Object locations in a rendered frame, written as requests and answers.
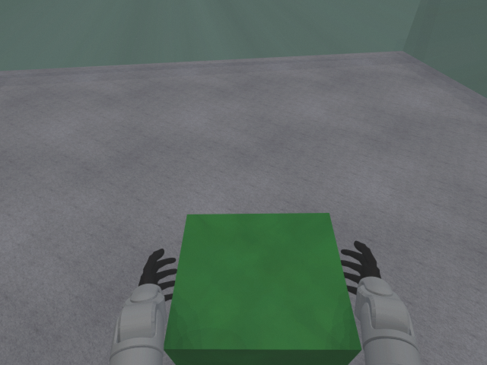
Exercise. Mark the robot right hand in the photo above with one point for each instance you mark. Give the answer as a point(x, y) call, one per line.
point(367, 269)

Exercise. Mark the right robot forearm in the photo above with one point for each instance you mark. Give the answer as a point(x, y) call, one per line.
point(388, 336)

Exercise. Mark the robot left hand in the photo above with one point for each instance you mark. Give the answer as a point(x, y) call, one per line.
point(150, 275)

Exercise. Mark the carton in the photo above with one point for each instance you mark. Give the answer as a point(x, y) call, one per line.
point(260, 289)

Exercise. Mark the left robot forearm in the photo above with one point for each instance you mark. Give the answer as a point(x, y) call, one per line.
point(138, 337)

